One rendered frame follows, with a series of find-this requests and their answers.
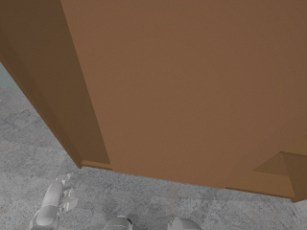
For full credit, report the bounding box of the robot right thigh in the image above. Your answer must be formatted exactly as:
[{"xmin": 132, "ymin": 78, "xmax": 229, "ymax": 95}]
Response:
[{"xmin": 167, "ymin": 218, "xmax": 202, "ymax": 230}]

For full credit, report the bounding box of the wardrobe door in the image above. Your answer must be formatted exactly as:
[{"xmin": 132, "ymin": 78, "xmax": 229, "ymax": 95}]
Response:
[
  {"xmin": 0, "ymin": 0, "xmax": 110, "ymax": 165},
  {"xmin": 60, "ymin": 0, "xmax": 307, "ymax": 189}
]

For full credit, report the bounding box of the left robot hand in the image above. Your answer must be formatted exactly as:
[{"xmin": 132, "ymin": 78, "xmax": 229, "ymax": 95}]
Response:
[{"xmin": 41, "ymin": 170, "xmax": 79, "ymax": 214}]

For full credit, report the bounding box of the left robot forearm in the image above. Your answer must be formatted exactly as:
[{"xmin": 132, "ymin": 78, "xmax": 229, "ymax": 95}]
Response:
[{"xmin": 29, "ymin": 205, "xmax": 60, "ymax": 230}]

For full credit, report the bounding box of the robot left thigh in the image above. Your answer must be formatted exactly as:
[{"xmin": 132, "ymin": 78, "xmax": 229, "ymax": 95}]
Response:
[{"xmin": 103, "ymin": 217, "xmax": 132, "ymax": 230}]

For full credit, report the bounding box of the robot thigh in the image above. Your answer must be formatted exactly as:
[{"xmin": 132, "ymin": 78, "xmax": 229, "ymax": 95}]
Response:
[
  {"xmin": 167, "ymin": 218, "xmax": 202, "ymax": 230},
  {"xmin": 103, "ymin": 217, "xmax": 132, "ymax": 230}
]

